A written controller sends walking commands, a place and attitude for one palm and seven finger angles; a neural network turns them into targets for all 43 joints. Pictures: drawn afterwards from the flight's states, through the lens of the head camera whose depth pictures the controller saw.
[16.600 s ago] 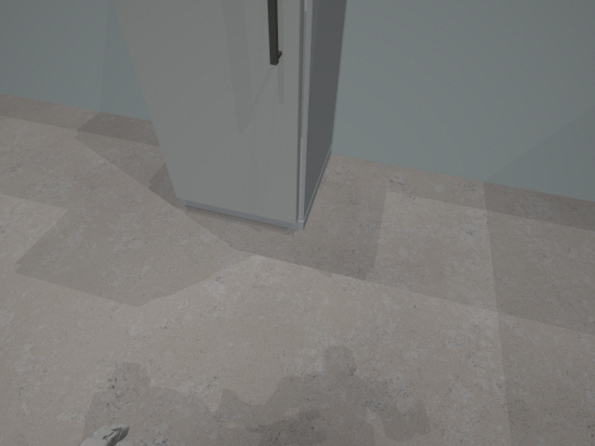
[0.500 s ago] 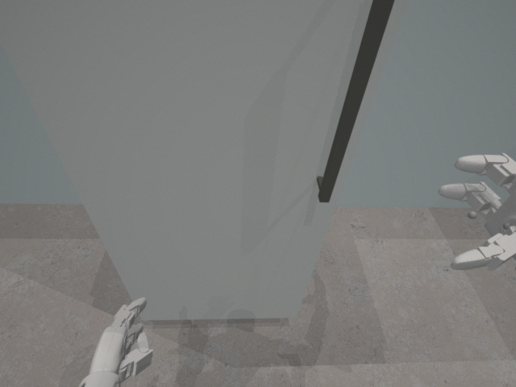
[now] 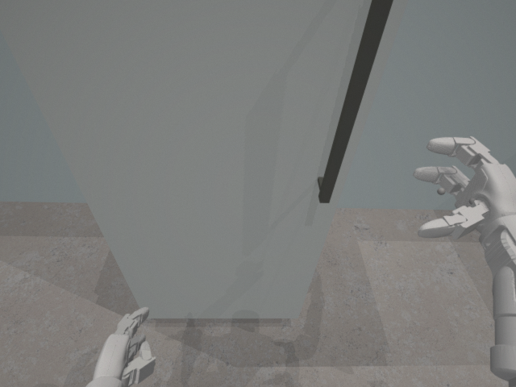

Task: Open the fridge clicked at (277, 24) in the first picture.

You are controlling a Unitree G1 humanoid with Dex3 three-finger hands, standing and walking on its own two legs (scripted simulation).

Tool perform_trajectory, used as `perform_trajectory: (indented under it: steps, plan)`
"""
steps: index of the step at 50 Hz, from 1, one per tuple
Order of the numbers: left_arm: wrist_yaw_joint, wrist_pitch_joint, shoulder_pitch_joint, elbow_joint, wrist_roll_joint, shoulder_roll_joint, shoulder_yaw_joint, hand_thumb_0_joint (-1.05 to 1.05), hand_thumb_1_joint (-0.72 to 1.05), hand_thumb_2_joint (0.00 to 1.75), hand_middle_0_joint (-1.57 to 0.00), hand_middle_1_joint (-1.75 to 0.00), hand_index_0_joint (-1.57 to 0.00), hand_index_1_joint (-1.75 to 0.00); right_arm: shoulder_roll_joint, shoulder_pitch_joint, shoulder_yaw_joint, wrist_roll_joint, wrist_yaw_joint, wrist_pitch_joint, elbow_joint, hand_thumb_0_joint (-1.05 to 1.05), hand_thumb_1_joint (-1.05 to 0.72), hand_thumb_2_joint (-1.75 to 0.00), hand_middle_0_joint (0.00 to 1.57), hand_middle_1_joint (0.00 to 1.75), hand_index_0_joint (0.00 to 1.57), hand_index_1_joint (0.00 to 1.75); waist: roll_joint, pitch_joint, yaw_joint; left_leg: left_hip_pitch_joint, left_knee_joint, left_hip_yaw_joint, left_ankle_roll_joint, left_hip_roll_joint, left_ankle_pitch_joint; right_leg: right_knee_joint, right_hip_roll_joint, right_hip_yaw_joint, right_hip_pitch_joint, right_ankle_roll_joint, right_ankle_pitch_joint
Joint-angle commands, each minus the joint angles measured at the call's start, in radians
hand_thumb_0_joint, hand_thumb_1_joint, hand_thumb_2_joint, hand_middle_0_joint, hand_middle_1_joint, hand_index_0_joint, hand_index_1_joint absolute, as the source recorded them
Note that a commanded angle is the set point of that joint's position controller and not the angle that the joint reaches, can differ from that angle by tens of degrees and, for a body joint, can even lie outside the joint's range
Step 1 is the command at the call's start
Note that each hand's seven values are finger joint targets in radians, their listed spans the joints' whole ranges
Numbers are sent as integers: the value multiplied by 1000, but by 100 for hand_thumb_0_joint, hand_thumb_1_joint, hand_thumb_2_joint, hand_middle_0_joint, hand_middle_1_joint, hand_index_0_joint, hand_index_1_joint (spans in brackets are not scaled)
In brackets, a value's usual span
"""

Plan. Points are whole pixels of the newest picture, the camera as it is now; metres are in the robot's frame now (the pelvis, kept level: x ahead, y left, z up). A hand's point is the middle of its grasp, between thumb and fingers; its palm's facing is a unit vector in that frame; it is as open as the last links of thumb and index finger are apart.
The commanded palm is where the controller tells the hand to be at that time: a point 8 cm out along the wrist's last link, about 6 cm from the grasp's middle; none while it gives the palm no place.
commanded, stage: move the hooked fingers beside the handle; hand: right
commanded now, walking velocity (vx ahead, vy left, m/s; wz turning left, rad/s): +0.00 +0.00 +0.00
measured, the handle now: (349, 93) +0.49 -0.11 +0.25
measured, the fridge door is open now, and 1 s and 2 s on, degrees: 0 0 0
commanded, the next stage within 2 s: feel for the door with the fingertips in 1.70 s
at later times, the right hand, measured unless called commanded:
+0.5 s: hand (402, 163) +0.41 -0.20 +0.18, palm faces -0.01 +1.00 -0.02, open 14.0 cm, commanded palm +0.39 -0.24 +0.19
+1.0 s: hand (385, 141) +0.46 -0.18 +0.18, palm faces +0.00 +1.00 +0.00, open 14.0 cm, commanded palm +0.43 -0.24 +0.18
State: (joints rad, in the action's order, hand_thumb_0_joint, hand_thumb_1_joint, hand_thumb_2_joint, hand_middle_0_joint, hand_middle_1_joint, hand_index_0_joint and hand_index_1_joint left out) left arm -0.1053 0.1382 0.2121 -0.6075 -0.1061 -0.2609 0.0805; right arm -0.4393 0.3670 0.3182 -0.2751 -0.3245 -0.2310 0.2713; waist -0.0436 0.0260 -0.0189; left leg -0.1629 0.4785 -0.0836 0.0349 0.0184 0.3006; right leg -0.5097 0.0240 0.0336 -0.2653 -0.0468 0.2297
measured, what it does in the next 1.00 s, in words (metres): stands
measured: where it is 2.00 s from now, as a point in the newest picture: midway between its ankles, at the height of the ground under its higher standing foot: outside the picture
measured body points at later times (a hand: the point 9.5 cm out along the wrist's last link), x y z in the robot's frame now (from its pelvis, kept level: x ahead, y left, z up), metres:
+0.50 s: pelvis +0.00 +0.00 +0.00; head +0.00 +0.01 +0.45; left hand +0.12 +0.26 -0.10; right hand +0.41 -0.25 +0.18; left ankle -0.03 +0.09 -0.74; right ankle +0.03 -0.09 -0.74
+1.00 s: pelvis +0.01 +0.01 +0.00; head +0.03 +0.01 +0.45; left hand +0.08 +0.28 -0.11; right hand +0.45 -0.24 +0.18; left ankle -0.03 +0.09 -0.74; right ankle +0.03 -0.09 -0.74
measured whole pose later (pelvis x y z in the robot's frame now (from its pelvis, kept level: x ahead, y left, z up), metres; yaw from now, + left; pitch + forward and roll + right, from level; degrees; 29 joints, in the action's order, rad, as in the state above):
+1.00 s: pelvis +0.01 +0.01 +0.00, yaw +3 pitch +3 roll +0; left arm -0.08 0.04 0.35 -0.66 -0.09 -0.28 0.04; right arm -0.45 0.75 0.32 -0.19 -0.24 -0.03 0.82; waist -0.02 0.04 0.06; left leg -0.24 0.47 -0.04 0.05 0.04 0.30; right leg -0.50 0.00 0.07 -0.32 -0.04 0.24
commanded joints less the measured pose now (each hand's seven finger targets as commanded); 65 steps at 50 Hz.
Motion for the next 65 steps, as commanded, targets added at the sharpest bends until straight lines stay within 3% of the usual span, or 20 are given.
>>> perform_trajectory:
  steps: [1,5,8,11,14,15,20,26,30,35,36,39,43,49,52,55,56,60,61,65]
  plan:
    - [-10,46,-106,149,2,-124,-56,0,90,90,-20,-30,-20,-30,-205,440,30,-15,15,69,-191,0,50,-30,30,120,30,120,-15,226,28,-106,-86,51,-5,-22,-212,62,-38,-99,233,2,-158]
    - [-9,39,-90,138,10,-125,-58,0,90,90,-20,-30,-20,-30,-234,485,60,-12,46,107,-155,0,50,-30,30,120,30,120,36,249,21,-88,-91,52,-5,-18,-198,68,-42,-98,230,1,-154]
    - [-9,31,-77,119,10,-128,-57,0,90,90,-20,-30,-20,-30,-256,556,72,4,67,120,-72,0,50,-30,30,120,30,120,23,222,31,-92,-93,55,-6,-19,-182,80,-40,-92,209,3,-131]
    - [-3,22,-70,125,11,-130,-61,0,90,90,-20,-30,-20,-30,-271,535,84,22,79,129,-57,0,50,-30,30,120,30,120,-18,271,16,-54,-87,64,-2,-22,-245,71,-38,-77,223,0,-192]
    - [1,15,-54,126,10,-130,-63,0,90,90,-20,-30,-20,-30,-208,574,19,25,67,129,-33,0,50,-30,30,120,30,120,-55,258,34,-77,-83,61,-1,-20,-262,67,-38,-79,232,3,-208]
    - [1,12,-43,122,8,-131,-69,0,90,90,-20,-30,-20,-30,-211,569,24,21,65,131,-9,0,50,-30,30,120,30,120,-2,255,37,-69,-87,58,-2,-17,-273,60,-42,-76,226,0,-217]
    - [-6,3,-12,99,6,-146,-75,0,90,90,-20,-30,-20,-30,-215,676,7,15,57,144,83,0,50,-30,30,120,30,120,47,215,63,-113,-100,63,-7,-13,-220,61,-42,-76,196,-8,-153]
    - [4,3,10,93,15,-143,-79,0,90,90,-20,-30,-20,-30,-206,756,1,36,89,209,43,0,50,-30,30,120,30,120,-38,337,55,-88,-74,67,-1,-10,-296,46,-41,-81,282,-3,-265]
    - [9,-10,41,78,17,-148,-87,0,90,90,-20,-30,-20,-30,-223,716,32,40,100,202,160,0,50,-30,30,120,30,120,41,305,49,-72,-73,62,-5,-8,-320,42,-40,-69,227,-7,-269]
    - [12,-34,69,69,18,-157,-91,0,90,90,-20,-30,-20,-30,-216,791,10,60,113,183,286,0,50,-30,30,120,30,120,69,235,67,-99,-77,69,-11,-13,-302,42,-36,-53,154,-12,-212]
    - [13,-36,70,71,19,-158,-91,0,90,90,-20,-30,-20,-30,-252,804,40,67,118,190,290,0,50,-30,30,120,30,120,62,259,60,-91,-75,79,-13,-12,-320,41,-35,-49,158,-14,-218]
    - [12,-38,84,68,22,-151,-92,0,90,90,-20,-30,-20,-30,-221,916,2,78,123,242,271,0,50,-30,30,120,30,120,13,300,81,-106,-63,79,-11,-11,-323,29,-37,-55,195,-11,-241]
    - [14,-40,99,72,27,-155,-96,0,90,90,-20,-30,-20,-30,-294,874,74,76,112,299,257,0,50,-30,30,120,30,120,11,405,56,-34,-43,89,-10,-8,-402,18,-37,-53,228,-12,-312]
    - [15,-55,114,72,17,-167,-98,0,90,90,-20,-30,-20,-30,-270,787,46,67,66,245,391,0,50,-30,30,120,30,120,51,281,63,-61,-55,86,-18,-11,-404,25,-32,-31,127,-18,-245]
    - [18,-62,104,98,15,-164,-102,0,90,90,-20,-30,-20,-30,-282,741,61,61,52,241,333,0,50,-30,30,120,30,120,12,314,44,-37,-42,91,-15,-12,-457,14,-28,-25,142,-19,-296]
    - [21,-59,95,113,16,-153,-107,0,90,90,-20,-30,-20,-30,-235,785,24,41,52,283,170,0,50,-30,30,120,30,120,-16,371,59,-46,-38,84,-12,-5,-464,-1,-37,-34,223,-20,-366]
    - [22,-57,91,108,19,-158,-107,0,90,90,-20,-30,-20,-30,-276,779,65,39,53,289,139,0,50,-30,30,120,30,120,-16,392,50,-43,-35,89,-12,0,-476,-2,-38,-42,239,-19,-373]
    - [14,-55,85,93,12,-154,-103,0,90,90,-20,-30,-20,-30,-216,795,16,21,52,265,162,0,50,-30,30,120,30,120,29,311,78,-76,-57,80,-16,0,-413,8,-37,-34,213,-22,-299]
    - [14,-57,81,88,12,-159,-103,0,90,90,-20,-30,-20,-30,-261,773,60,32,59,248,189,0,50,-30,30,120,30,120,23,299,63,-89,-57,81,-15,1,-400,13,-38,-39,202,-21,-286]
    - [14,-58,78,88,12,-154,-99,0,90,90,-20,-30,-20,-30,-183,808,-18,50,82,209,225,0,50,-30,30,120,30,120,-6,267,79,-139,-65,68,-10,-1,-323,15,-36,-50,201,-14,-249]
